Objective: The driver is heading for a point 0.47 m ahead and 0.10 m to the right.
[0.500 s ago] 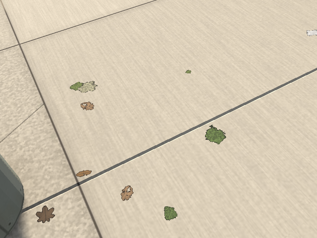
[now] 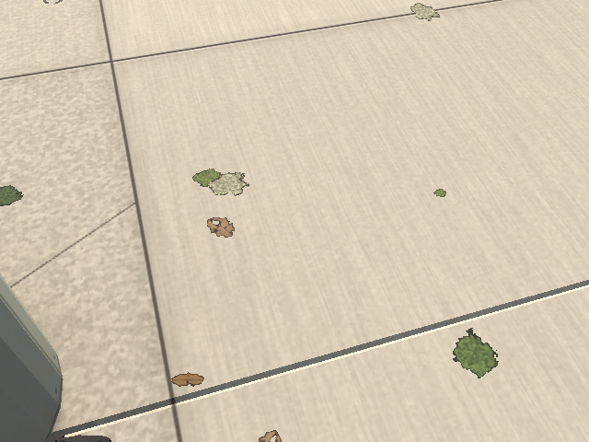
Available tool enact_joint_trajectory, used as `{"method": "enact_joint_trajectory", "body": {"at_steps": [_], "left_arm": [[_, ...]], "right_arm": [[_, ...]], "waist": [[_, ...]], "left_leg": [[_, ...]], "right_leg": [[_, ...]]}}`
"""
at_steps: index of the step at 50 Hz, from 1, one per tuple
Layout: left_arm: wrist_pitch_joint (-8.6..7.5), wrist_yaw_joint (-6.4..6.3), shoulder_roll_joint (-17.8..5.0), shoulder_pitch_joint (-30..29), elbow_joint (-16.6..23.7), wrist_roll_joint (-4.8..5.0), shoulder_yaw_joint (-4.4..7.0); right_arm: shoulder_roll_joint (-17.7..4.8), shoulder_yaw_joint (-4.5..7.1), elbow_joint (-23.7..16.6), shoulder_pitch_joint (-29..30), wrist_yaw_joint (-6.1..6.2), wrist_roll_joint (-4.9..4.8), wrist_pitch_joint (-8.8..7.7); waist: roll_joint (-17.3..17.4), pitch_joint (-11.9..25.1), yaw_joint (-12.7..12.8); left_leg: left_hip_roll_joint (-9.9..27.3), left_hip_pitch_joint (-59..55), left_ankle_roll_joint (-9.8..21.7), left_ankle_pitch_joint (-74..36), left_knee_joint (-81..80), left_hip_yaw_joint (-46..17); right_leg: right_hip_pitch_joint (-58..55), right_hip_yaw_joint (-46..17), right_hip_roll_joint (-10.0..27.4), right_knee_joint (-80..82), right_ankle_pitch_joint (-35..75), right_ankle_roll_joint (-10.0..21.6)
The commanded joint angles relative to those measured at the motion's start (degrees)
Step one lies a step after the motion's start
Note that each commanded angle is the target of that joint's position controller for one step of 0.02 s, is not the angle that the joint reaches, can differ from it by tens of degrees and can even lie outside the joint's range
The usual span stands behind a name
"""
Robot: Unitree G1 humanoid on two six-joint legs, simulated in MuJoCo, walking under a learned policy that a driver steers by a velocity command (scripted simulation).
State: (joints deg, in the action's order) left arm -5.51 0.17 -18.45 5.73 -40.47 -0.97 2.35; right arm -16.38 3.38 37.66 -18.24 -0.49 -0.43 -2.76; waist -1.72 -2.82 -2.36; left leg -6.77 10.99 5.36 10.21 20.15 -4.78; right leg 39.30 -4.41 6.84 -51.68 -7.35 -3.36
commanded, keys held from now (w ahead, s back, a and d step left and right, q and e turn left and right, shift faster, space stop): w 0.36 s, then no key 0.64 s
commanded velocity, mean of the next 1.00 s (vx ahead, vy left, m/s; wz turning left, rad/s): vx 0.29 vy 0.00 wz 0.10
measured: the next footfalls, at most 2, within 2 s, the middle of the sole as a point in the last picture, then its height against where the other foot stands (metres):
right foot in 0.22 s outside the picture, level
left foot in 0.68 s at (257, 411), level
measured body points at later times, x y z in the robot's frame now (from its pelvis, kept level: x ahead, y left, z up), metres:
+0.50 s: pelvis +0.28 -0.07 +0.00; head +0.32 -0.08 +0.45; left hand +0.31 +0.21 -0.11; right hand +0.47 -0.32 -0.10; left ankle +0.38 +0.10 -0.68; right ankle +0.27 -0.15 -0.74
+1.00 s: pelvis +0.42 -0.05 -0.01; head +0.43 -0.06 +0.44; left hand +0.49 +0.22 -0.14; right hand +0.58 -0.28 -0.13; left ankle +0.48 +0.07 -0.74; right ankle +0.43 -0.19 -0.75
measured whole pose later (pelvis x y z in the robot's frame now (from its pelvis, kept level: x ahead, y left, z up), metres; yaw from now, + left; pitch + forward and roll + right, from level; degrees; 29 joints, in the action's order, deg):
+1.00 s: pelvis +0.42 -0.05 -0.01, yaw +3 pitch +0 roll +1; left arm 1.7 -1.3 -14.8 13.1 -49.8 -1.4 1.1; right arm -12.4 1.6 45.5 -8.0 0.2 1.1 0.1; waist 0.0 -1.0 0.4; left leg -1.3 19.5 0.2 9.3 29.1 0.4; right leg 15.0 -1.4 2.6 -33.8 -18.4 -1.6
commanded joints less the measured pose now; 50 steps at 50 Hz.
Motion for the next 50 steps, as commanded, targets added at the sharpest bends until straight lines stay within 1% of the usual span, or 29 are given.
{"method": "enact_joint_trajectory", "body": {"at_steps": [1, 4, 6, 9, 10, 11, 12, 13, 14, 16, 19, 21, 23, 26, 29, 31, 33, 34, 35, 36, 37, 38, 40, 42, 44, 46, 47, 48, 50], "left_arm": [[-0.58, 0.53, -1.76, -2.64, 2.95, 0.07, -0.07], [-1.05, 1.31, -2.92, -7.05, 4.36, 1.22, 0.13], [-1.30, 1.76, -4.32, -8.02, 5.12, 1.25, 0.65], [-1.55, 1.95, -5.63, -4.16, 4.81, 1.23, 1.51], [-1.68, 1.66, -6.89, 1.13, 3.42, 0.95, 2.39], [-1.85, 1.32, -9.27, 9.34, 2.24, 0.37, 3.26], [-1.53, 1.16, -14.24, 16.84, 0.91, -0.48, 4.68], [-1.09, 1.89, -11.06, 19.79, -0.73, 1.18, 4.09], [-0.79, 1.76, -7.60, 16.86, -0.41, 1.96, 2.97], [-0.02, 1.43, -5.14, 10.67, 0.49, 0.85, 1.91], [-0.57, 1.36, -3.54, 8.01, 0.52, 0.28, 1.25], [-0.90, 1.18, -4.73, 7.97, -0.55, 0.43, 1.48], [-0.43, 0.66, -5.65, 7.86, -1.60, 0.67, 1.71], [0.66, -0.04, -6.16, 9.95, -3.24, 1.14, 1.68], [1.72, -0.36, -6.57, 12.17, -5.02, 1.44, 1.65], [2.41, -0.48, -6.90, 11.67, -5.54, 1.63, 1.78], [2.95, -0.68, -6.53, 10.02, -5.71, 1.95, 1.66], [2.67, -0.69, -5.54, 11.72, -5.76, 1.23, 1.30], [1.85, -0.33, -2.62, 16.34, -5.21, -0.33, 0.16], [1.91, -0.01, 0.23, 20.13, -6.59, 0.08, -1.21], [2.79, 0.29, -3.38, 17.13, -6.72, 1.14, -0.34], [3.82, 0.12, -4.59, 13.67, -5.82, 1.65, 0.19], [6.17, -0.86, -3.86, 11.09, -5.56, 1.14, 0.45], [7.39, -1.59, -2.14, 13.15, -6.87, 0.88, 0.14], [7.31, -1.51, -0.85, 15.82, -8.74, 0.38, -0.02], [7.26, -1.23, -1.17, 14.25, -8.52, -0.96, 0.02], [7.24, -1.44, -2.89, 11.77, -7.01, -1.38, 0.14], [7.26, -1.83, -6.12, 9.28, -6.70, -0.64, 0.88], [6.10, -1.88, -2.79, 6.33, -6.85, -0.56, 0.12]], "right_arm": [[-8.70, 2.34, -2.92, 1.53, 0.81, -0.28, -1.10], [-9.72, 2.52, -0.64, -1.97, 0.57, -0.64, -1.20], [-9.48, 2.49, 0.45, -3.23, 0.56, -0.79, -0.94], [-9.68, 2.67, 1.38, -2.93, 0.68, -0.62, -0.10], [-8.77, 2.30, 1.25, -2.31, 0.68, -0.53, 0.09], [-6.68, 1.37, 0.52, -2.20, 0.72, 0.08, 0.18], [-3.17, 0.19, -0.16, -9.04, 0.80, -0.65, -0.46], [-4.16, -0.01, -0.05, -9.32, 0.86, -0.89, -1.06], [-8.61, 1.18, -0.54, -3.98, 0.71, -1.79, -1.24], [-8.09, 1.01, -2.40, 3.60, 0.60, -0.65, -1.48], [-5.46, 0.99, -1.10, 1.44, 0.53, -0.15, -0.85], [-4.18, 0.69, -0.97, 1.56, 0.91, 0.54, -0.49], [-2.64, 0.06, -1.31, 3.68, 1.05, 1.00, -0.67], [-1.34, -0.47, -1.62, 8.93, 0.44, 0.64, -1.14], [-2.18, -0.14, -2.45, 12.58, -0.32, 0.52, -1.40], [-3.38, 0.31, -2.85, 13.23, -0.81, 0.79, -1.73], [-4.58, 1.03, -1.20, 8.67, -0.83, 1.46, -2.06], [-7.53, 1.78, -0.60, 5.93, -0.33, 1.98, -2.23], [-10.77, 2.21, -0.88, 3.33, 0.21, 3.00, -1.96], [-6.18, 1.02, -0.37, 1.83, 0.52, 2.80, -0.92], [-2.65, -0.05, 0.41, 1.27, 0.25, 1.44, -0.16], [-2.70, -0.21, 0.72, 4.08, 0.02, 0.76, 0.24], [-3.92, -0.09, 0.22, 11.55, -0.11, 0.91, 0.78], [-5.21, 0.47, 0.19, 15.83, 0.11, 1.87, 1.58], [-4.24, 0.30, 0.92, 16.45, 0.51, 1.72, 1.98], [-2.13, -0.33, 2.73, 14.21, 0.60, 1.17, 1.99], [-1.59, -0.57, 3.84, 12.74, 0.62, 1.48, 2.00], [-1.92, -0.33, 3.97, 11.40, 0.69, 1.52, 2.11], [-2.22, -0.14, 4.57, 12.80, 1.27, 1.58, 1.92]], "waist": [[5.33, 2.34, -0.27], [6.03, 1.04, -2.38], [6.47, 0.51, -2.41], [8.50, 1.03, 0.17], [7.85, 3.97, 3.02], [5.46, 11.59, 6.71], [-7.43, 21.51, 6.42], [-14.76, 22.95, 7.20], [-8.10, 14.13, 7.94], [-1.43, 4.10, 5.85], [-3.87, 2.65, 2.56], [-2.82, 2.84, 1.53], [-2.37, 3.69, 1.71], [-3.01, 4.85, 4.17], [-3.04, 5.06, 5.47], [-3.25, 4.93, 4.88], [-2.16, 6.51, 1.73], [0.66, 9.46, 1.21], [8.35, 16.67, 3.00], [14.94, 23.49, 2.04], [11.90, 22.87, 0.65], [8.92, 17.64, 0.95], [6.73, 10.11, 3.41], [10.29, 8.24, 5.45], [10.11, 9.74, 6.59], [8.13, 8.62, 5.97], [5.80, 5.54, 4.59], [-0.37, 2.03, 1.98], [-3.22, -0.01, 1.94]], "left_leg": [[11.28, 6.03, 7.97, -9.43, -7.35, -6.30], [13.89, 2.46, 7.54, -4.71, -6.46, -8.92], [16.25, -2.65, 7.10, -5.04, -3.83, -11.50], [18.03, -7.45, 5.44, -13.57, 0.75, -13.45], [15.47, -7.54, 4.14, -21.97, 6.81, -11.69], [12.19, -2.89, 2.11, -20.93, 19.37, -8.64], [4.07, 16.53, -2.87, -3.85, 41.06, -2.62], [1.46, 27.69, -4.27, 22.28, 50.87, -4.47], [4.81, 33.50, -3.97, 19.56, 55.17, -5.81], [9.68, 32.89, -3.69, 11.35, 50.36, -1.46], [12.29, 25.84, -4.68, 6.26, 43.70, -0.14], [11.87, 24.51, -6.34, 5.41, 39.33, 1.30], [11.47, 22.83, -7.30, 0.07, 31.48, 2.53], [9.39, 17.73, -7.13, -11.77, 19.02, 4.27], [8.20, 16.00, -6.25, -14.62, 12.73, 3.45], [7.78, 15.09, -4.73, -11.59, 10.07, 3.01], [6.53, 7.77, -2.59, -15.46, 3.68, 3.97], [9.80, -0.57, -0.56, -32.62, 3.18, 1.25], [19.90, -17.18, 5.75, -54.85, 9.70, -8.10], [28.62, -24.27, 14.26, -58.80, 9.47, -17.52], [27.57, -21.61, 14.24, -48.39, 7.40, -19.05], [25.46, -16.57, 11.92, -37.06, 4.94, -17.23], [22.37, -3.27, 8.20, -20.40, -0.01, -13.29], [18.49, 7.00, 6.23, -12.28, -3.01, -8.44], [16.31, 9.74, 4.94, -5.29, -2.55, -4.63], [13.48, 12.30, 0.57, 10.97, -2.23, -2.57], [11.64, 13.33, -2.23, 17.75, -1.18, -1.69], [8.71, 9.76, -4.43, 16.44, -0.10, 0.95], [7.99, 1.84, -5.22, 7.36, 4.58, 2.06]], "right_leg": [[-9.10, 2.79, -2.63, 12.26, 13.76, -0.57], [-9.99, 2.23, -3.79, 18.02, 15.96, 0.57], [-8.40, 1.53, -3.97, 20.87, 12.21, 2.25], [-12.32, 3.01, -5.15, 23.21, 4.13, 5.18], [-19.70, 4.48, -6.39, 25.04, 4.13, 6.82], [-33.29, -0.01, -1.22, 22.77, 6.69, 10.02], [-55.58, -22.17, 11.10, 24.39, -2.30, 18.90], [-59.84, -39.63, 15.29, 33.88, -16.56, 21.48], [-54.06, -35.15, 14.43, 35.44, -23.74, 18.92], [-39.53, -22.03, 9.75, 37.60, -15.10, 16.55], [-31.31, -13.07, 5.63, 40.64, 1.98, 16.15], [-29.96, -7.11, 5.34, 39.72, 23.86, 16.97], [-30.00, -1.55, 3.64, 38.54, 35.18, 15.99], [-30.66, 2.71, 1.13, 38.00, 35.12, 13.80], [-34.43, 1.30, 2.71, 35.91, 31.21, 13.51], [-36.42, -0.44, 4.07, 32.79, 30.20, 13.14], [-36.39, -0.51, 2.52, 26.17, 29.56, 11.15], [-33.68, 0.88, -0.61, 20.34, 26.12, 8.59], [-22.75, 2.10, -4.26, 9.90, 8.49, 5.50], [-15.30, 1.76, -7.60, -1.92, -24.43, 2.21], [-13.01, -0.81, -6.52, -5.97, -34.17, 1.04], [-10.53, -0.85, -5.09, -7.38, -33.34, 0.38], [-13.26, -0.02, -2.92, -0.94, -28.55, -0.77], [-22.66, 2.57, -3.96, 7.51, -20.58, -1.28], [-30.01, 4.58, -5.06, 15.84, -8.10, -0.37], [-33.70, 4.35, -4.87, 22.21, -1.30, 1.67], [-31.48, 0.98, -1.88, 25.82, -3.68, 3.30], [-22.68, -0.10, -0.97, 27.63, -16.03, 5.33], [-14.89, -0.51, -1.81, 31.05, -22.56, 5.02]]}}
